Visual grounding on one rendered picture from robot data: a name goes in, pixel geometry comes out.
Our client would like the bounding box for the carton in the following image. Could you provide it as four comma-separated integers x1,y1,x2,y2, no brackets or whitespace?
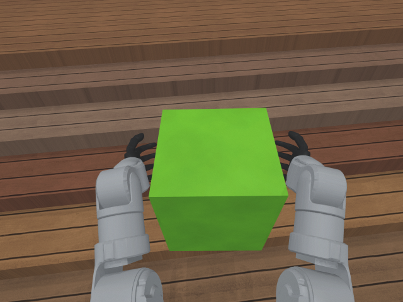
149,108,288,251

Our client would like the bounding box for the robot right upper arm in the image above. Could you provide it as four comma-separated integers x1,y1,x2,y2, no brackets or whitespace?
276,266,354,302

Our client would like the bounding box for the robot left upper arm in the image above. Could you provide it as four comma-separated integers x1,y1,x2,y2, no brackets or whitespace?
91,267,164,302

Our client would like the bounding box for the right robot hand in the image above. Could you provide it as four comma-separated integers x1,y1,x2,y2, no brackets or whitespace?
275,131,310,181

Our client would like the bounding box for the right robot forearm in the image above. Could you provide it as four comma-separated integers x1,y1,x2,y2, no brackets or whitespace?
285,155,355,302

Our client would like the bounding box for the left robot forearm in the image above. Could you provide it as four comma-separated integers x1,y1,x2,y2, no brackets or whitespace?
90,157,150,302

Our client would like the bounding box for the left robot hand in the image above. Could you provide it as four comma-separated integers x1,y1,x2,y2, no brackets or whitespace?
124,133,157,181

